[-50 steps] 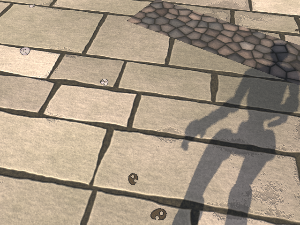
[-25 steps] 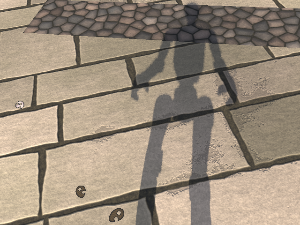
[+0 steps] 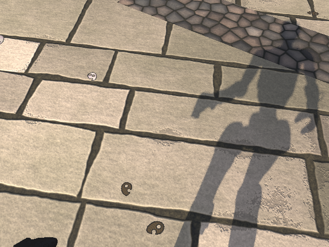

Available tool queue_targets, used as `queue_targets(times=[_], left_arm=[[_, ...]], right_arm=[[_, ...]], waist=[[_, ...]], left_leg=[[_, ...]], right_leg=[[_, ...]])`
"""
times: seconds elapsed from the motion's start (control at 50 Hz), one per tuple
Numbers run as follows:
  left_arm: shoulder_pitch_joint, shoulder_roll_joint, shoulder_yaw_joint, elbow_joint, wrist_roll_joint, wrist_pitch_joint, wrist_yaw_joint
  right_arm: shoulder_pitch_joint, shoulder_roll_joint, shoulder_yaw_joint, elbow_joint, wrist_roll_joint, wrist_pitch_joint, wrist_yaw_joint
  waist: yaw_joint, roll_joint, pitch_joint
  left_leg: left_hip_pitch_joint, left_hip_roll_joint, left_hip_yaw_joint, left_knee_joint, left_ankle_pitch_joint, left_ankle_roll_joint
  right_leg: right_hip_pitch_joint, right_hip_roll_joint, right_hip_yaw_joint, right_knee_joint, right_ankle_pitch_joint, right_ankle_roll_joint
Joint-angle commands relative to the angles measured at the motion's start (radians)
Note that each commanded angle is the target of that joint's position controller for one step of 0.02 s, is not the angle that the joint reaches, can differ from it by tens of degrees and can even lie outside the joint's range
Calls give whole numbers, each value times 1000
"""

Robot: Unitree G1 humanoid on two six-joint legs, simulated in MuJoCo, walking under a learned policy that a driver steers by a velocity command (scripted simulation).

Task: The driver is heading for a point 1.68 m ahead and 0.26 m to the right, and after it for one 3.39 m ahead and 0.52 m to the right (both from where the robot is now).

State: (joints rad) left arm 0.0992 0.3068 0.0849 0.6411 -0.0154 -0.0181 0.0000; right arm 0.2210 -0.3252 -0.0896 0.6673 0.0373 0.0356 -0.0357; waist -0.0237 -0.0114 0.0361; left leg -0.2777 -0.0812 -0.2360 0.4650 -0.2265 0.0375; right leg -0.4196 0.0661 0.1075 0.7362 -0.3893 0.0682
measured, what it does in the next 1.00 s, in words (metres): walks ahead, turning right: right foot, then left foot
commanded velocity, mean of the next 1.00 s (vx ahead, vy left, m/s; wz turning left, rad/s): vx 0.84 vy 0.00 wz -0.30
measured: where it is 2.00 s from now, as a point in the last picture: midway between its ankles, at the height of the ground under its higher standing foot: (200, 74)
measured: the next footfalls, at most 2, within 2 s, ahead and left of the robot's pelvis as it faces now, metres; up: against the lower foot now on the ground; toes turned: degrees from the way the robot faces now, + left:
right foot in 0.10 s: +0.06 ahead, -0.13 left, +0.00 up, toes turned +10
left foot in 0.48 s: +0.33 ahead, +0.15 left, +0.00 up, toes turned -12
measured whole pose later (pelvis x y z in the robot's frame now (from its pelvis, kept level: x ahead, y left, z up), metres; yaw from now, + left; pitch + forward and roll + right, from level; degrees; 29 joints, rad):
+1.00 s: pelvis +0.57 -0.13 -0.04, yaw -21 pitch +1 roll +1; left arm 0.09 0.26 0.02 0.59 0.00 -0.07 -0.04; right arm 0.46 -0.27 -0.02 0.88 0.06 -0.09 0.00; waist -0.05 0.00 0.08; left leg -0.10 0.06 -0.08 1.18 -0.42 0.03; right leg -0.53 -0.01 -0.09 0.74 -0.22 -0.06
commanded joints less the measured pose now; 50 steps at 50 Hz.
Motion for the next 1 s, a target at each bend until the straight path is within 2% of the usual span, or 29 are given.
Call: queue_targets(times=[0.02, 0.08, 0.1, 0.12, 0.14, 0.16, 0.18, 0.2, 0.24, 0.34, 0.42, 0.46, 0.48, 0.5, 0.52, 0.54, 0.58, 0.62, 0.66, 0.74, 0.8, 0.84, 0.88, 0.9, 0.92, 0.94, 0.96, 0.98, 1.0], left_arm=[[-15, 65, 16, -72, -14, -47, -16], [121, 52, 23, -22, -8, -86, -13], [224, 78, 30, 2, 0, -99, -9], [313, 147, 33, 12, 27, -105, -9], [305, 217, 52, 24, 48, -114, -28], [263, 164, 35, 14, 19, -118, -30], [273, 121, 19, 13, 7, -112, -27], [287, 114, 12, 6, 6, -104, -26], [328, 99, 1, 18, -2, -91, -16], [359, 88, -8, 47, -18, -63, 17], [383, 103, -4, 74, -38, -52, 21], [345, 111, -2, 65, -35, -48, 20], [298, 98, -5, 44, -20, -51, 13], [293, 10, -30, 7, 18, -59, 11], [398, -62, -58, -41, -48, -77, 17], [351, 24, -39, -19, -81, -72, 27], [224, 54, -30, -15, -39, -57, 17], [163, 3, -34, -44, -33, -38, -3], [144, -33, -44, -68, -41, -12, -15], [64, -19, -60, -116, -18, -12, -32], [-80, -11, -68, -141, -9, -35, -58], [-143, 16, -58, -171, -14, -49, -68], [-21, 102, -17, -171, -16, -44, -61], [212, 155, 16, -113, -17, -34, -45], [417, 215, 42, -51, -14, -16, -21], [394, 329, 48, -43, 25, -38, -17], [453, 215, 29, -51, 32, -51, -21], [397, 171, 12, -24, 37, -66, -25], [332, 155, 8, -8, 29, -76, -28]], right_arm=[[-15, -148, -27, -75, -9, -26, 7], [-27, -85, 5, -83, -18, -39, 15], [-52, -32, 23, -102, -21, -48, 17], [-68, 42, 48, -133, -19, -66, 18], [-97, -3, 36, -183, 23, -91, 17], [-118, -68, 25, -173, 22, -110, 22], [-130, -89, 19, -154, 2, -125, 28], [-128, -77, 19, -141, -24, -137, 31], [-185, -52, 22, -155, -39, -158, 38], [-303, 31, 42, -173, -23, -180, 63], [-325, -18, 19, -179, 6, -186, 70], [-204, -76, -12, -159, 14, -188, 55], [-25, -125, -35, -123, 16, -185, 39], [226, -195, -52, -89, 4, -167, 21], [257, -237, -51, -55, -33, -157, 40], [198, -133, -31, -70, -38, -156, 43], [158, -57, -9, -42, -41, -144, 31], [94, -8, 6, -10, -60, -139, 34], [57, 11, 10, 12, -45, -145, 38], [14, -54, 0, 42, -38, -162, 34], [109, -118, -12, 83, -28, -163, 36], [175, -174, -15, 117, -15, -149, 38], [205, -234, -15, 151, -26, -128, 32], [179, -244, -9, 160, -28, -116, 28], [185, -195, 13, 147, -33, -123, 25], [381, 30, 73, 106, -18, -142, 45], [256, -97, 50, 115, 25, -168, 45], [114, -119, 32, 60, 62, -168, 38], [81, -83, 42, 44, 49, -167, 30]], waist=[[-2, 241, -101], [71, 184, -58], [111, 96, -66], [111, -98, -71], [77, -224, 64], [56, -137, 144], [61, -87, 132], [64, -70, 90], [87, -89, 79], [111, -150, 49], [94, -180, 30], [3, -185, -33], [-92, -151, -143], [-182, 12, -364], [-100, 421, -462], [-108, 323, -288], [-101, 109, -90], [-40, 116, 31], [-2, 118, 68], [47, 62, 133], [-2, -32, 179], [9, 2, 161], [129, 114, 13], [268, 140, -116], [350, 110, -246], [149, -253, -452], [246, -149, -552], [226, -119, -295], [170, -42, -154]], left_leg=[[-11, 201, -274, -189, -400, 164], [-149, 153, -229, -91, -435, 114], [-266, 91, -156, 107, -415, 70], [-419, -17, 7, 428, -342, 14], [-646, 17, 16, 581, -316, 23], [-699, 96, 48, 648, -214, 22], [-682, 122, 81, 657, -132, 20], [-647, 131, 108, 640, -88, 17], [-584, 139, 136, 542, 10, -13], [-274, 44, 210, 195, 124, -85], [-48, 27, 186, 50, 96, -95], [156, 30, 193, -24, 49, -59], [399, 105, 146, -18, 44, -23], [743, 309, -41, 34, -119, 31], [877, 522, -568, -143, -535, 174], [743, 506, -571, -189, -620, 169], [519, 433, -251, -203, -298, 138], [336, 366, -61, -250, -107, 115], [251, 362, 60, -284, 18, 102], [109, 325, 262, -379, 153, 97], [121, 319, 357, -462, 255, 92], [235, 352, 362, -400, 650, 106], [349, 389, 341, -148, 1139, 105], [261, 368, 344, 101, 1215, 89], [-11, 307, 304, 416, 897, 57], [-339, 106, 194, 875, -240, 17], [-343, 101, 37, 959, -242, 40], [-465, 116, 70, 994, -182, 28], [-483, 165, 89, 950, -115, 22]], right_leg=[[111, -1, -63, -109, 22, -18], [336, -38, -87, -311, 145, -66], [465, -139, 47, -365, 47, -95], [535, -326, 392, -491, -256, -182], [437, -462, 769, -612, -549, -323], [396, -464, 744, -622, -528, -350], [390, -410, 629, -594, -415, -327], [395, -350, 544, -584, -338, -306], [365, -278, 439, -603, -196, -291], [198, -189, 271, -583, 73, -277], [165, -207, 323, -532, 87, -266], [149, -185, 318, -391, 332, -227], [50, -137, 261, -168, 410, -185], [-133, -85, 169, 179, 210, -157], [-426, -25, 82, 472, -176, -124], [-543, -113, 60, 616, -86, -116], [-533, -180, 3, 649, 53, -115], [-491, -230, 4, 612, 95, -118], [-491, -253, -4, 609, 98, -113], [-414, -236, -12, 389, 295, -91], [-264, -169, -119, 105, 422, -138], [-184, -94, -181, -3, 340, -175], [24, -28, -201, -37, 220, -220], [337, -14, -196, -91, 259, -246], [739, -115, -67, -32, 239, -236], [1018, -443, 501, -174, -173, -344], [939, -444, 669, -360, -356, -300], [784, -429, 555, -421, -282, -269], [614, -414, 436, -446, -146, -261]])
Keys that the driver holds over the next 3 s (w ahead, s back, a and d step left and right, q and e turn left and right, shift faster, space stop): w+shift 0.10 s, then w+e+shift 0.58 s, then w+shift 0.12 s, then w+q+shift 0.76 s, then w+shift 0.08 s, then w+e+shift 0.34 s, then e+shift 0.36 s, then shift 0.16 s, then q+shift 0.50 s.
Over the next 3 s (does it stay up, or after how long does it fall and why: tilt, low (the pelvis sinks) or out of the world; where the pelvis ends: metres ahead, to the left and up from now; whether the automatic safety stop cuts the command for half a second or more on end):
stays up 1.80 -0.23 -0.02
